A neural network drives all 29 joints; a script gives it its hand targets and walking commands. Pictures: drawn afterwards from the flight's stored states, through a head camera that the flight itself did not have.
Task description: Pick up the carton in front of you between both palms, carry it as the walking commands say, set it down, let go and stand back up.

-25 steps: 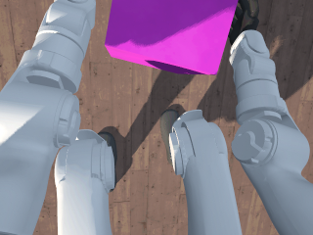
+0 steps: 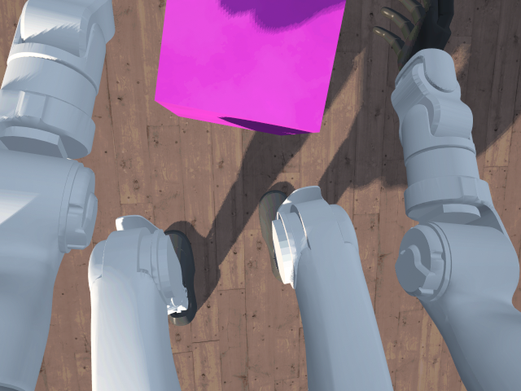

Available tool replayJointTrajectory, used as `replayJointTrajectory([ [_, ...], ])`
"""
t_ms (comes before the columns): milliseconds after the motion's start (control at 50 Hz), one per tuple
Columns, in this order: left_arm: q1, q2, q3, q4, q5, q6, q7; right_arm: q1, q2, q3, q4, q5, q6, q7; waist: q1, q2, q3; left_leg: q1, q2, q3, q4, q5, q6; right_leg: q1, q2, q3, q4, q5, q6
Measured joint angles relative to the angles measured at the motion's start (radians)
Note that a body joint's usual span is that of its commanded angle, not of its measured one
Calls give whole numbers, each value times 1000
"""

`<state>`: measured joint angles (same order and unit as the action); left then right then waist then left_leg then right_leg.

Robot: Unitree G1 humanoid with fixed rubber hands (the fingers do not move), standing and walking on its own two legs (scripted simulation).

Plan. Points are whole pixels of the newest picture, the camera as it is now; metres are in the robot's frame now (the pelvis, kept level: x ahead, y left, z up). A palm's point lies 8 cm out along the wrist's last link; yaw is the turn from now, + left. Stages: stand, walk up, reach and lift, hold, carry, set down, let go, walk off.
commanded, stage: set down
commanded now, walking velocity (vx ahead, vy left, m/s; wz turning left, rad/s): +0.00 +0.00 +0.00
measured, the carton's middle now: (244, 59) +0.52 -0.08 -0.28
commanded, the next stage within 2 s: let go in 0.76 s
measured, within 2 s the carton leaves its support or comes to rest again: neither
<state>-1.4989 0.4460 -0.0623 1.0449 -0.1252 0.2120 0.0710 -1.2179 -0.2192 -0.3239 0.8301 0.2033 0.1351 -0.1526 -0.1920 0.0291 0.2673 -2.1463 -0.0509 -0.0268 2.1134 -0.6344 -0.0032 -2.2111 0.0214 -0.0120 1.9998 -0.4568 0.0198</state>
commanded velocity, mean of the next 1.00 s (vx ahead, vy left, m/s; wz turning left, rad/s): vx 0.00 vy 0.00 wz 0.00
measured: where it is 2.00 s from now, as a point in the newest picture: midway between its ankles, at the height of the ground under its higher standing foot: (231, 272)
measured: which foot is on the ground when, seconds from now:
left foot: down 0.00-1.00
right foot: down 0.00-1.00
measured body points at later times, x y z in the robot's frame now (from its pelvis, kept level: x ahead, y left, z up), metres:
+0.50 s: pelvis +0.02 +0.00 +0.12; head +0.35 +0.00 +0.43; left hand +0.62 +0.10 +0.02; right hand +0.49 -0.28 +0.02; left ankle +0.09 +0.11 -0.37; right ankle +0.14 -0.12 -0.37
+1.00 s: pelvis +0.06 +0.00 +0.25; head +0.33 -0.01 +0.61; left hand +0.56 +0.13 +0.14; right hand +0.46 -0.26 +0.15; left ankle +0.09 +0.11 -0.37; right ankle +0.14 -0.12 -0.37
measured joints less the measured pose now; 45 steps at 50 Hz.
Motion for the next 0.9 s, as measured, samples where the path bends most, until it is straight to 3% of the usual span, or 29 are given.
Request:
replayJointTrajectory([
  [180,18,-27,113,106,84,-14,-43,54,46,-32,-13,-76,23,10,-12,20,-168,53,-2,9,-173,33,2,50,8,20,-158,21,4],
  [460,139,-47,111,-60,119,50,-53,172,54,-67,-141,-81,80,48,-13,19,-277,181,-17,-17,-424,88,-3,194,-1,15,-405,55,1],
  [800,228,-93,198,-24,184,26,-87,260,85,-105,-124,-155,56,99,-10,32,-358,464,-20,-24,-804,199,1,481,-5,32,-772,148,2],
  [900,313,-143,241,-70,227,6,-70,335,92,-94,-147,-201,33,134,8,25,-369,553,-20,-29,-910,230,-3,569,-8,32,-869,174,-4],
])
